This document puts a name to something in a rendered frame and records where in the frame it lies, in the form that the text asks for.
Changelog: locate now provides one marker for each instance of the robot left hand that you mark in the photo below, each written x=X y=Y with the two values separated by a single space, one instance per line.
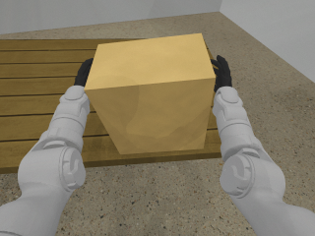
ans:
x=83 y=73

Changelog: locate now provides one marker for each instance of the robot right upper arm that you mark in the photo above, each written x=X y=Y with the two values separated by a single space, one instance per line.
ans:
x=256 y=186

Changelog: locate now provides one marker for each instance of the robot right hand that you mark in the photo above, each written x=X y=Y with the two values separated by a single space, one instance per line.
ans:
x=223 y=78

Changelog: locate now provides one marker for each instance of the left robot forearm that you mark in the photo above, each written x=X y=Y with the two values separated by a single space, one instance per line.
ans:
x=68 y=123

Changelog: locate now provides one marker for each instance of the carton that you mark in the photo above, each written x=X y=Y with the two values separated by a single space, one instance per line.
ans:
x=154 y=94

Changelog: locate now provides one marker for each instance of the right robot forearm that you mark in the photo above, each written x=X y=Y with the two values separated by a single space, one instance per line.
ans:
x=235 y=131

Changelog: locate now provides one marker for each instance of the table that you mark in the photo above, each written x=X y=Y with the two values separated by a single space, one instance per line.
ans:
x=35 y=73

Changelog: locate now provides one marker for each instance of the robot left upper arm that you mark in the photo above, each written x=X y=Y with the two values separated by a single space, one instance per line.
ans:
x=48 y=178

